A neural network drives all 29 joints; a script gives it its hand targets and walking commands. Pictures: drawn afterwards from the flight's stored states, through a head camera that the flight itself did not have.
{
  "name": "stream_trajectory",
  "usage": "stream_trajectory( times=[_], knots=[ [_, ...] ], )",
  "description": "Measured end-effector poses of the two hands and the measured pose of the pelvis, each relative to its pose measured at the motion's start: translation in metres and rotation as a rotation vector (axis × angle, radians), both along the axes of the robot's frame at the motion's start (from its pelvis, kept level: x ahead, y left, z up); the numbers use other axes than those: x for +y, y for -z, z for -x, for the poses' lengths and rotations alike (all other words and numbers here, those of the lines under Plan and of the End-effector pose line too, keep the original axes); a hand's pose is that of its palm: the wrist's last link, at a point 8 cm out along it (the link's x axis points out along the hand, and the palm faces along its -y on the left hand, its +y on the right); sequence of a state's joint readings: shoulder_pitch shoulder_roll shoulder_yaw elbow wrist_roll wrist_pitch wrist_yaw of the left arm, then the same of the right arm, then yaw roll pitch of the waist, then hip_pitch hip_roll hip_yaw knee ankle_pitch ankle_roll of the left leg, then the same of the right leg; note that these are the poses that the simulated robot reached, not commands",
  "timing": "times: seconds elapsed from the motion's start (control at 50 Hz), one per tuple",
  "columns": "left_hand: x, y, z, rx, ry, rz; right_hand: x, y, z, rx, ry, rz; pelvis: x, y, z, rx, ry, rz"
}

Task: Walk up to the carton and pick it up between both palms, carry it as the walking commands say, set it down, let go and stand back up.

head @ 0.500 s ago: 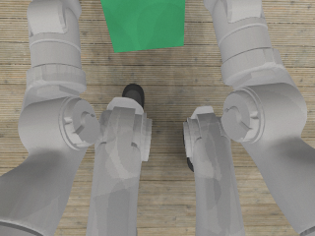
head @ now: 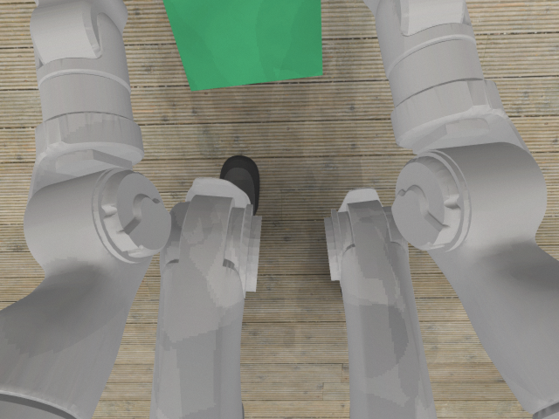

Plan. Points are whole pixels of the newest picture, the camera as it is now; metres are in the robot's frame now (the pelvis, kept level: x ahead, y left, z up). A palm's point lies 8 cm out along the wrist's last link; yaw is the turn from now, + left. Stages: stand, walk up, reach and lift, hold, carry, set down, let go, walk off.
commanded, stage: set down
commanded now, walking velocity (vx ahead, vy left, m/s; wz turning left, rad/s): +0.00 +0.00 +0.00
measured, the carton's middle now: out of the picture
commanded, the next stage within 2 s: none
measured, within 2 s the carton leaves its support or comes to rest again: rests again in 1.32 s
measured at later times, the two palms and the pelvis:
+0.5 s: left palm out of the picture +0.51 +0.26 -0.19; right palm out of the picture +0.57 +0.00 -0.19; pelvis +0.00 +0.00 +0.00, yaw +0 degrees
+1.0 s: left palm out of the picture +0.52 +0.26 -0.21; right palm out of the picture +0.57 +0.00 -0.21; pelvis +0.00 +0.00 +0.00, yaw +0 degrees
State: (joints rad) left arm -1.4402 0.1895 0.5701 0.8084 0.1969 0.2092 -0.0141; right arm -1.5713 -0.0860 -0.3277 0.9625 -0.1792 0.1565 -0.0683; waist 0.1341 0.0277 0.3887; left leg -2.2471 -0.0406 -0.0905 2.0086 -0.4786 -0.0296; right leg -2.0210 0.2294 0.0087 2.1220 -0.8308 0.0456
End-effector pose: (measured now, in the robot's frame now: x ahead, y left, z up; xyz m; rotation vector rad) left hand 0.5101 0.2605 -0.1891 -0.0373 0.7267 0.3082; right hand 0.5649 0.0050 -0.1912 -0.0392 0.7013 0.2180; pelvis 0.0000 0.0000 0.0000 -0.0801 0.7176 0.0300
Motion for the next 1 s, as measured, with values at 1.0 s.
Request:
stream_trajectory(
  times=[1.0],
  knots=[
    [-0.004, 0.016, -0.007, -0.002, 0.018, 0.022, -0.009, 0.018, 0.000, 0.004, -0.032, 0.011, -0.001, 0.002, -0.004, 0.007, 0.008, -0.003]
  ],
)
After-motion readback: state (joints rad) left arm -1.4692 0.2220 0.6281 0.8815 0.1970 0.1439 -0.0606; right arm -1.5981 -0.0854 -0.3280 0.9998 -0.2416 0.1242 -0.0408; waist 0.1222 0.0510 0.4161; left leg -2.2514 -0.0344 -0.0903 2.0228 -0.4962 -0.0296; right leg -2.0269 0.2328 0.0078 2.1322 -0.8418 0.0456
